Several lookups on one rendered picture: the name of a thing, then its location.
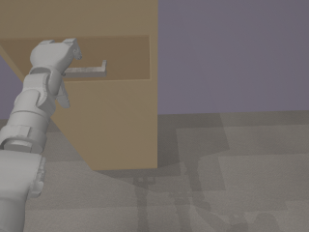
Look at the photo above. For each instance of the cabinet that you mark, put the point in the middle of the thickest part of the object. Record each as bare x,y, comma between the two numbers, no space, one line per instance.
112,124

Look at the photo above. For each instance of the left robot hand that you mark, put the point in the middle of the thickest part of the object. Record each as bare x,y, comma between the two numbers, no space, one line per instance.
58,56

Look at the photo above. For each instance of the drawer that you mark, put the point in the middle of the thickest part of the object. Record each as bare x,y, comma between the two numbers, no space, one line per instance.
127,56

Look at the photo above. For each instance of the robot left upper arm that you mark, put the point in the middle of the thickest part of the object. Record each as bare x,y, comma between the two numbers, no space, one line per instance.
21,178

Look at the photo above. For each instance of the robot left forearm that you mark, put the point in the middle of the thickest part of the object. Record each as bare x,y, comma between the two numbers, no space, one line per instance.
27,126

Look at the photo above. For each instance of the handle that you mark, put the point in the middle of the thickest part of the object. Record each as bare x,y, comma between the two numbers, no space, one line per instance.
86,71

